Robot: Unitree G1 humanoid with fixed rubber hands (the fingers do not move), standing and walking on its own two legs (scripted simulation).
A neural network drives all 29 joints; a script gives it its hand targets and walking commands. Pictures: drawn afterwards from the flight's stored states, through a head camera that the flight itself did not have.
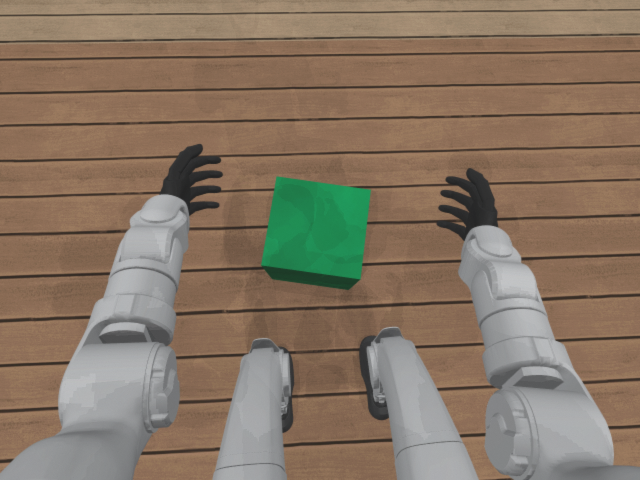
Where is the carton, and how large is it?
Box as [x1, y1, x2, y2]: [261, 177, 370, 289]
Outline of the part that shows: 276,177 261,265 274,279 348,289 360,278 370,190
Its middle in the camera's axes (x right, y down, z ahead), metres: -0.01 +0.00 +0.95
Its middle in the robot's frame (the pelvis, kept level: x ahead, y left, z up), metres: +0.48 -0.01 -0.53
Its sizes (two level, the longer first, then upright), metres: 0.210 0.200 0.250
